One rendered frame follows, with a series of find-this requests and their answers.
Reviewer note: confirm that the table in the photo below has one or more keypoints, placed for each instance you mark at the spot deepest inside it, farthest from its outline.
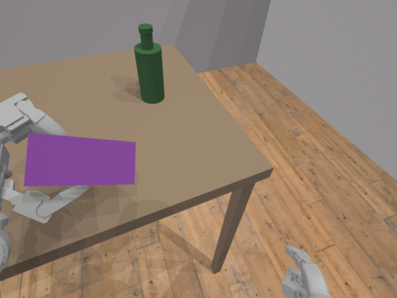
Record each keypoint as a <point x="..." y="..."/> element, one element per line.
<point x="189" y="150"/>

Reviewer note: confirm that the sponge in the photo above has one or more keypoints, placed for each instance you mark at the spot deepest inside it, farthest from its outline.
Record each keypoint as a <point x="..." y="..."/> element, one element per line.
<point x="56" y="160"/>

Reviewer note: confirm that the robot right hand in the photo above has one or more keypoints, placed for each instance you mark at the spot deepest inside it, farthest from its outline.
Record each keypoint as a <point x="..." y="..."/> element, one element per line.
<point x="305" y="283"/>

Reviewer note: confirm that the robot left hand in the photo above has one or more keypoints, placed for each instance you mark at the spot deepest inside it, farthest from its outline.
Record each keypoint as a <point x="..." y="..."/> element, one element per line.
<point x="18" y="118"/>

